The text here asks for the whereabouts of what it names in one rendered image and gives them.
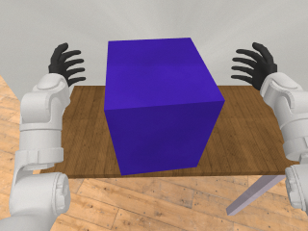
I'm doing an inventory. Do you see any left robot forearm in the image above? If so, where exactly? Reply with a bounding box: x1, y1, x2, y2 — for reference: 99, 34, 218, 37
9, 73, 71, 215

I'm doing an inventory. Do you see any carton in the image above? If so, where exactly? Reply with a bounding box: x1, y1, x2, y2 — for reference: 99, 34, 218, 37
104, 38, 225, 176

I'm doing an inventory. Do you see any left robot hand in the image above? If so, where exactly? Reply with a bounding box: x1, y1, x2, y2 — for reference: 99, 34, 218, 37
48, 42, 86, 87

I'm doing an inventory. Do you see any right robot forearm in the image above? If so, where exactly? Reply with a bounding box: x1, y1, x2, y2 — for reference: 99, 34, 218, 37
260, 72, 308, 165

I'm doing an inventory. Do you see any left robot upper arm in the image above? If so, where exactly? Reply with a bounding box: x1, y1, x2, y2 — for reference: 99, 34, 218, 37
0, 171, 71, 231

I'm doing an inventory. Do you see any table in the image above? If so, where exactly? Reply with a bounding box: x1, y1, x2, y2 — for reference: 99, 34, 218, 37
39, 85, 299, 216

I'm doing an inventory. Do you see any right robot hand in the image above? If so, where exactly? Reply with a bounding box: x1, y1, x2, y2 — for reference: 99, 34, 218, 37
231, 42, 277, 90

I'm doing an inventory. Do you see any right robot upper arm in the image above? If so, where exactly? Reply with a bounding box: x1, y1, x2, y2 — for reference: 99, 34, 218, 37
285, 164, 308, 216

